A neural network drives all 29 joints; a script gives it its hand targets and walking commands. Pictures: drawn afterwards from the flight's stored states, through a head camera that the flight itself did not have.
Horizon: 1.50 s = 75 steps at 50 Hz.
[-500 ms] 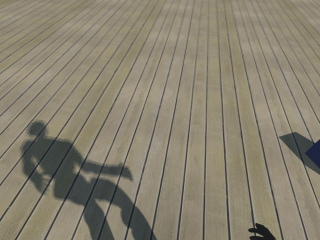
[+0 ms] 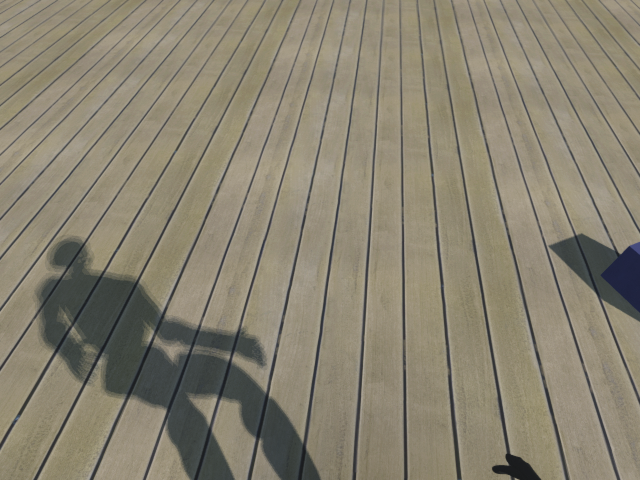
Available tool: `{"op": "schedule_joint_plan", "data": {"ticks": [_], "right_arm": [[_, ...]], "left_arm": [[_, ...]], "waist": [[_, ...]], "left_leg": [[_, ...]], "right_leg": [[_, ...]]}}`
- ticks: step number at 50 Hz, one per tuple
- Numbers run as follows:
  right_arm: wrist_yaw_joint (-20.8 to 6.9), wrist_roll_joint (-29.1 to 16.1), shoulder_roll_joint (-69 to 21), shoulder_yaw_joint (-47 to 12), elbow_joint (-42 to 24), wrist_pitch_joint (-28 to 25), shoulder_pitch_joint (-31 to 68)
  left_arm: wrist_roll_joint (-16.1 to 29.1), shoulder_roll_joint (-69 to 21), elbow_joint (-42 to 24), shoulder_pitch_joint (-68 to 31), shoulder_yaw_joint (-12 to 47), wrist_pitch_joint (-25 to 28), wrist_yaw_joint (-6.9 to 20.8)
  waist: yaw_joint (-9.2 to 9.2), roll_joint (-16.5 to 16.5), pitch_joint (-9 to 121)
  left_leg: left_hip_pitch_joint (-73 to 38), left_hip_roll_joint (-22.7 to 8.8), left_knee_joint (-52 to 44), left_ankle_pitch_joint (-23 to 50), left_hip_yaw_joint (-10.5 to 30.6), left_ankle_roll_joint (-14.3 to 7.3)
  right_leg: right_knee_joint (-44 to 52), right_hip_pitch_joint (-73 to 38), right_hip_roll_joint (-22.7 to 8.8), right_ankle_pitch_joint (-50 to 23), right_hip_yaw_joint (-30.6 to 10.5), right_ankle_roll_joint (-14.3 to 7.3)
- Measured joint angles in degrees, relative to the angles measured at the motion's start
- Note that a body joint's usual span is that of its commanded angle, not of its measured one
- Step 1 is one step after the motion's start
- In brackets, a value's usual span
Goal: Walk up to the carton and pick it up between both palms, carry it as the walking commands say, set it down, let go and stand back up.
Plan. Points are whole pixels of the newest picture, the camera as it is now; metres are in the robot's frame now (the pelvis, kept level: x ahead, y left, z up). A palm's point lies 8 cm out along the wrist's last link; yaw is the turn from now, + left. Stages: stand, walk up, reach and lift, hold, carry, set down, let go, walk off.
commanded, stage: walk up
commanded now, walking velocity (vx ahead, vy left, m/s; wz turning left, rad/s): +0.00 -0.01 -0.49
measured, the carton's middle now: out of the picture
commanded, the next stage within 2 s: none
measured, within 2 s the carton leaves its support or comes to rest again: neither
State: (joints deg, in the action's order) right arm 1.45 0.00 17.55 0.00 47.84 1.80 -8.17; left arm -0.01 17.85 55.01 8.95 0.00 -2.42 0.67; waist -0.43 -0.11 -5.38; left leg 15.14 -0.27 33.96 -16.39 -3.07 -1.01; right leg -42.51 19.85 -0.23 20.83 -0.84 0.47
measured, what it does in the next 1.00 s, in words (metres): steps on the spot, turning right: left foot, then right foot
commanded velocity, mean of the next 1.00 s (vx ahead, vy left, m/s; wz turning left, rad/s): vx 0.08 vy -0.02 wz -0.49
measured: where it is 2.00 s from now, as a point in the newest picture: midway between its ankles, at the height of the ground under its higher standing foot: outside the picture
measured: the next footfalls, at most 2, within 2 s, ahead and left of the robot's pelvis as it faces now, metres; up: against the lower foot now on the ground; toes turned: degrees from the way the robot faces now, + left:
left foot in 0.52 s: +0.00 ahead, +0.08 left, +0.00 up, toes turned -10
right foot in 0.86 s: -0.06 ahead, -0.20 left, +0.00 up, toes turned -18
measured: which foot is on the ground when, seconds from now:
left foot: down 0.00-0.12, up 0.14-0.50, down 0.52-1.00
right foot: down 0.00-0.54, up 0.56-0.84, down 0.86-1.00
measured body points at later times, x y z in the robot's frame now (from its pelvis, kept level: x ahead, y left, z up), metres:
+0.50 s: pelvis -0.05 -0.03 +0.00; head +0.01 -0.05 +0.45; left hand +0.09 +0.23 -0.13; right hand +0.04 -0.31 -0.13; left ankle -0.04 +0.08 -0.71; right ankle +0.02 -0.12 -0.73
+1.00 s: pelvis -0.06 -0.07 +0.00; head -0.04 -0.09 +0.45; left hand +0.11 +0.15 -0.13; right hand -0.05 -0.35 -0.14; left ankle -0.04 +0.06 -0.70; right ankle -0.09 -0.19 -0.73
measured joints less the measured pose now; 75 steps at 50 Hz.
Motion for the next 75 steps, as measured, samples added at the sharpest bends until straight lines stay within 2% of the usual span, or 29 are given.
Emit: {"op": "schedule_joint_plan", "data": {"ticks": [2, 4, 5, 7, 9, 11, 17, 21, 26, 27, 30, 33, 35, 38, 41, 43, 46, 49, 51, 53, 55, 58, 60, 65, 67, 68, 69, 72, 75], "right_arm": [[0.00, 0.00, -0.66, 0.00, 0.00, 0.57, -0.01], [0.00, 0.00, -1.20, -0.01, -0.02, 0.98, -0.01], [0.00, 0.00, -1.33, -0.01, -0.02, 1.16, 0.02], [-0.01, 0.01, -1.35, 0.01, 0.01, 1.51, 0.37], [-0.02, 0.01, -1.45, 0.01, 0.03, 2.28, 1.38], [-0.20, 0.00, -1.54, 0.00, -0.01, 2.43, 2.24], [-0.64, 0.00, -1.51, -0.01, -0.03, 2.58, 2.47], [-0.60, 0.00, -1.49, -0.01, -0.06, 2.61, 2.56], [0.03, 0.00, -1.48, 0.00, -0.08, 2.60, 2.90], [0.21, 0.00, -1.66, 0.00, -0.05, 2.55, 2.68], [0.45, 0.00, -1.79, 0.00, -0.01, 2.53, 0.34], [0.44, 0.00, -1.80, -0.01, -0.02, 2.54, -1.71], [0.45, 0.00, -1.84, -0.01, -0.04, 2.54, -2.10], [0.31, 0.00, -2.04, -0.02, -0.06, 2.49, -1.82], [-0.11, 0.00, -2.19, -0.03, -0.05, 2.42, -1.59], [-0.52, 0.00, -2.14, -0.02, -0.04, 2.42, -1.72], [-1.08, 0.00, -1.86, -0.02, -0.02, 2.51, -1.38], [-1.84, 0.00, -1.72, -0.02, -0.11, 1.68, 0.35], [-2.16, 0.00, -1.67, -0.02, -0.12, 0.38, 1.23], [-2.14, 0.00, -1.68, -0.02, -0.14, -0.95, 1.19], [-1.70, 0.00, -1.85, 0.00, -0.06, -1.96, 0.07], [-1.15, 0.00, -1.54, 0.00, -0.02, -2.41, -4.44], [-1.11, 0.00, -1.28, -0.01, -0.03, -2.45, -7.77], [-1.74, 0.00, -0.96, -0.04, -0.05, -2.50, -13.66], [-2.27, 0.01, -0.96, -0.04, -0.04, -2.49, -15.11], [-2.49, 0.01, -0.92, -0.04, 0.01, -2.32, -15.19], [-2.70, 0.01, -0.76, -0.03, 0.01, -1.96, -14.46], [-3.29, 0.00, -0.52, -0.03, -0.13, -1.74, -9.45], [-3.72, 0.00, -0.53, -0.04, -0.16, -1.75, -3.79]], "left_arm": [[0.00, 0.01, -0.84, 0.02, 0.01, -0.54, 0.10], [0.01, 0.04, -1.57, 0.06, 0.01, -0.77, 0.37], [0.01, 0.05, -1.87, 0.08, 0.01, -0.78, 0.47], [0.01, -0.05, -2.86, 0.09, 0.02, -0.64, 0.48], [0.01, -0.44, -3.73, 0.15, 0.01, -0.37, 0.48], [0.01, -0.79, -4.02, 0.18, 0.01, -0.37, 0.48], [0.01, -1.10, -4.04, 0.35, 0.01, -0.38, 0.48], [0.00, -1.12, -4.08, 0.41, 0.01, -0.38, 0.48], [0.00, -1.13, -4.60, 0.59, 0.02, -0.81, 0.37], [0.00, -1.12, -4.72, 0.50, 0.02, -0.83, 0.31], [0.00, -1.84, -4.95, 0.44, 0.01, -1.10, 0.30], [0.00, -1.88, -5.24, 0.47, 0.00, -1.37, 0.30], [0.00, -1.86, -5.25, 0.49, 0.01, -1.92, 0.30], [0.01, -1.83, -5.41, 0.51, 0.03, -2.40, 0.60], [0.01, -1.81, -5.72, 0.53, 0.02, -2.42, 0.82], [0.01, -1.83, -5.81, 0.57, 0.02, -2.23, 0.83], [0.01, -2.05, -5.78, 0.99, 0.01, -1.13, 1.58], [0.01, -2.06, -5.75, 2.71, 0.02, -0.38, 1.60], [0.00, -2.07, -5.44, 3.98, 0.02, -0.17, 1.60], [0.00, -2.05, -4.77, 5.24, 0.03, -0.17, 1.61], [0.00, -2.02, -3.64, 5.65, 0.02, -0.18, 1.60], [0.00, -2.06, -3.48, 5.62, 0.02, -0.14, 1.82], [0.01, -2.03, -4.64, 5.62, 0.04, -0.12, 2.39], [0.01, -1.95, -8.16, 4.53, 0.03, 0.25, 3.48], [0.01, -1.65, -9.35, 4.49, 0.01, 1.57, 3.48], [0.01, -1.43, -9.75, 4.30, -0.01, 2.63, 3.45], [0.01, -1.51, -9.81, 4.11, -0.01, 3.39, 3.31], [0.00, -2.07, -8.42, 4.65, 0.01, 3.60, 2.26], [0.00, -2.35, -6.79, 6.20, 0.02, 3.61, 1.51]], "waist": [[0.06, 0.03, -0.41], [-0.09, 0.11, -0.73], [-0.33, 0.13, -0.83], [-0.59, -0.10, -1.22], [-0.64, -0.62, -2.32], [-0.71, -0.82, -3.50], [-1.36, -0.88, -3.72], [-2.15, -0.91, -3.55], [-1.90, -0.87, -2.48], [-1.33, -0.37, -2.59], [-0.40, 0.07, -2.64], [-0.15, 0.29, -2.51], [-0.19, 0.34, -2.42], [-0.23, 0.40, -2.22], [-0.28, 0.44, -1.99], [-0.36, 0.34, -1.34], [-0.77, -0.62, -0.74], [-1.63, -0.67, 0.16], [-2.02, -0.70, 0.69], [-1.89, -0.72, 1.63], [-1.14, 0.06, 2.15], [0.25, 0.23, 3.66], [1.08, 0.27, 4.13], [2.07, 0.33, 3.44], [2.13, 0.36, 3.49], [1.78, 0.43, 3.18], [1.33, 0.40, 2.68], [0.68, 0.29, 1.44], [-0.30, 0.01, 1.40]], "left_leg": [[-0.02, -0.39, 0.00, 0.00, -1.21, 0.32], [-0.16, -0.91, -0.01, -0.05, -2.39, 1.08], [-0.10, -1.21, 0.23, -0.19, -3.04, 1.55], [1.94, -1.85, 4.49, -2.80, -3.54, 2.11], [5.78, -1.96, 14.16, -8.48, -2.28, 2.11], [8.58, -1.96, 21.27, -9.60, -1.53, 2.12], [10.73, -1.98, 24.35, -9.67, -1.31, 2.12], [8.00, -1.86, 20.15, -9.71, -1.18, 2.11], [-0.78, -0.98, 1.55, -9.31, -0.61, 2.11], [-1.28, -0.77, -0.72, -5.24, -0.68, 1.69], [-1.27, -0.70, -0.82, -2.33, -1.19, -0.13], [-1.79, -0.96, -0.81, -2.49, -2.01, -0.46], [-2.22, -1.31, -0.82, -2.65, -3.17, -0.46], [-2.79, -2.14, -0.83, -2.90, -5.44, -0.16], [-3.74, -3.19, -0.79, -3.32, -7.72, 0.81], [-3.45, -4.12, 0.81, -4.31, -8.73, 1.80], [-1.00, -5.45, 8.28, -12.98, -7.29, 2.03], [2.81, -4.47, 13.29, -14.09, -4.37, 2.15], [2.84, -4.09, 11.47, -14.12, -3.92, 2.16], [-0.68, -3.77, 2.98, -12.69, -3.82, 2.15], [-2.45, -3.80, 0.32, -4.95, -4.37, 2.25], [-5.57, -4.30, -1.24, -5.99, -5.33, 2.93], [-8.79, -4.62, -3.80, -6.60, -6.25, 3.75], [-16.46, -6.96, -5.99, -9.93, -9.32, 7.12], [-17.62, -8.80, -2.58, -13.20, -9.93, 7.95], [-15.92, -10.24, 3.81, -15.21, -9.74, 7.54], [-12.49, -10.40, 12.89, -15.50, -7.30, 7.30], [-1.07, -8.00, 32.45, -15.61, -2.19, 6.72], [7.78, -6.90, 33.38, -15.68, -1.95, 6.69]], "right_leg": [[-7.62, 2.54, -0.02, 5.12, -0.03, 0.00], [-8.17, 2.45, -0.31, 6.17, -0.12, 0.00], [-4.72, 1.29, -0.60, 5.35, -0.18, 0.00], [2.53, -0.32, -0.81, -3.93, -0.18, -0.55], [1.37, 0.79, 0.36, -2.16, -0.55, -1.10], [2.34, 1.00, 1.59, -3.06, -0.97, -2.97], [10.62, -0.51, 3.93, -9.53, -2.26, -4.24], [13.49, -0.86, 5.56, -12.09, -3.44, -4.30], [13.40, 1.88, 7.82, -13.91, -5.25, -3.57], [11.96, 2.78, 7.86, -12.70, -5.37, -3.18], [-0.18, 6.57, 7.25, -1.38, -5.19, -1.70], [-13.03, 9.59, 4.85, 0.28, -5.24, -0.28], [-16.79, 9.96, 2.56, 0.83, -5.28, 0.58], [-13.56, 8.01, -0.50, 1.95, -5.30, 0.94], [-4.15, 3.12, -2.00, 2.61, -5.15, 0.94], [4.29, -1.24, -1.94, -0.39, -4.96, 0.94], [2.67, -0.51, 0.23, -1.95, -4.93, 0.46], [4.23, -0.42, 1.85, -2.40, -5.74, -0.75], [5.40, -0.75, 2.66, -2.96, -6.48, -0.80], [5.22, -0.87, 3.70, -2.51, -7.12, -0.79], [1.09, -0.09, 3.74, 0.16, -7.16, -0.78], [-13.24, 5.50, 2.27, 1.32, -5.61, -0.77], [-17.80, 8.95, 0.01, 0.12, -4.91, -0.77], [-9.42, 11.45, -4.56, -0.67, -3.71, -0.78], [-3.26, 9.42, -4.34, -1.13, -2.90, -0.78], [-3.63, 9.29, -3.64, -3.92, -2.82, -0.21], [-6.67, 10.14, -2.90, -3.56, -2.92, 0.39], [-9.01, 9.19, -1.09, 0.15, -3.19, 0.70], [-5.02, 5.87, 0.62, -0.08, -3.39, 0.68]]}}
